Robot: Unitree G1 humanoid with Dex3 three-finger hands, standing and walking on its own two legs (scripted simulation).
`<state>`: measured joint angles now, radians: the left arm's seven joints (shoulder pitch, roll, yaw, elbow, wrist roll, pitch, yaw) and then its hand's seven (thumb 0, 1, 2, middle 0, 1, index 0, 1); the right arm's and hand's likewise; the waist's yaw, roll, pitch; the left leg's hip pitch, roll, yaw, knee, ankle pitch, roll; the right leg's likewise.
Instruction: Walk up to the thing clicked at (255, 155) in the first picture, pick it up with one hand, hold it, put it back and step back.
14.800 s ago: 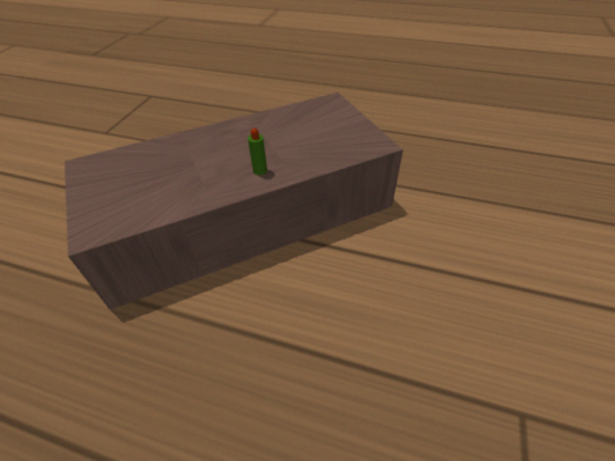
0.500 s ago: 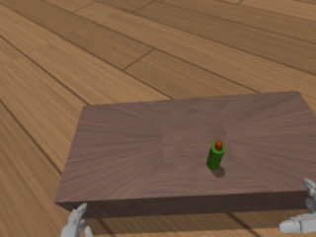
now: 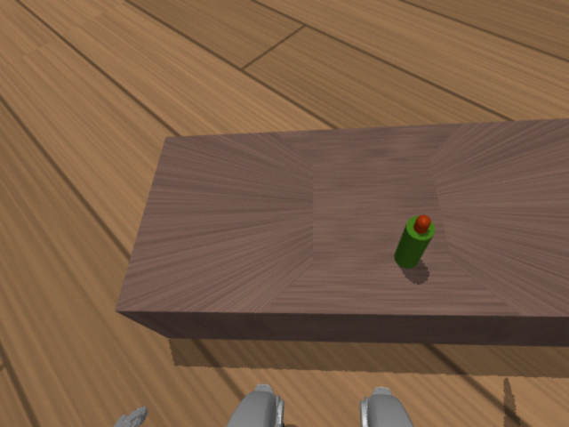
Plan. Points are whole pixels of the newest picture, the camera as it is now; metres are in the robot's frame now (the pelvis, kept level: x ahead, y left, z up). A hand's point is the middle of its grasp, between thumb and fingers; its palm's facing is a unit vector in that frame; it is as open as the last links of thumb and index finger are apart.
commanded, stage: go down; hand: right
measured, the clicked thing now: (414, 240) +0.52 -0.20 -0.26
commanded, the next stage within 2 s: approach in 0.50 s
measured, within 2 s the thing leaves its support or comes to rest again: neither
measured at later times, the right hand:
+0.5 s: hand out of the picture +0.41 -0.37 +0.00, palm faces +0.16 +0.98 -0.09, open 17.3 cm
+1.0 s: hand (525, 232) +0.45 -0.33 -0.10, palm faces +0.07 +1.00 +0.00, open 17.7 cm
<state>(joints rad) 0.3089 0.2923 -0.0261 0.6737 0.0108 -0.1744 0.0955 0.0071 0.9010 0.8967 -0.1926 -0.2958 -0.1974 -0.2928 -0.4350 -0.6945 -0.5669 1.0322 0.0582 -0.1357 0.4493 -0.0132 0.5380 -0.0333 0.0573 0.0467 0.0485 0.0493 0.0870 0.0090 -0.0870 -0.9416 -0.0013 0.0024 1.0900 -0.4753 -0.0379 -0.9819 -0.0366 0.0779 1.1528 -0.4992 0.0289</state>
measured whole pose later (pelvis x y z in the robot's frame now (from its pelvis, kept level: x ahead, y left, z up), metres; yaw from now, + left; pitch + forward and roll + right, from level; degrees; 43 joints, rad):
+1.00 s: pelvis -0.02 -0.01 -0.12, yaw +4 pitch +33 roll +7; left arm 0.25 0.34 -0.11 0.59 0.05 -0.13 -0.01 0.00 0.90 0.91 -0.19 -0.30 -0.19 -0.30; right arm -0.81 -0.82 -0.66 1.27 0.17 -0.54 0.60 -0.01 0.58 -0.02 0.06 0.04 0.05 0.04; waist 0.18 0.01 -0.18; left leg -1.55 -0.02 0.02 1.58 -0.62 -0.05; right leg -1.61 -0.03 0.12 1.69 -0.65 0.02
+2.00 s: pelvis -0.06 +0.00 -0.31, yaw +4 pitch +36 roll +6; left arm 0.22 0.30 -0.08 0.60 0.07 0.05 -0.06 0.00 0.91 0.90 -0.20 -0.30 -0.21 -0.30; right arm -0.96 -0.58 -0.52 1.03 0.04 -0.41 0.22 -0.01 0.31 -0.02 0.09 0.02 0.06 0.02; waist 0.20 -0.02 -0.12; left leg -2.13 -0.03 0.00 2.19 -0.68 -0.07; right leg -2.17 0.01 0.15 2.25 -0.70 0.06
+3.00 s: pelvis -0.06 +0.00 -0.30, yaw +4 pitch +36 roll +6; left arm 0.23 0.30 -0.09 0.61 0.08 0.09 -0.06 0.00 0.90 0.90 -0.20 -0.30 -0.20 -0.29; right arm -1.08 -0.63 -0.47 1.11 0.00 -0.38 0.15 0.00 0.10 -0.65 0.95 0.85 0.91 0.84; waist 0.23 -0.02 -0.10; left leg -2.12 -0.02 0.00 2.17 -0.68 -0.07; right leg -2.17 0.01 0.15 2.24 -0.69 0.05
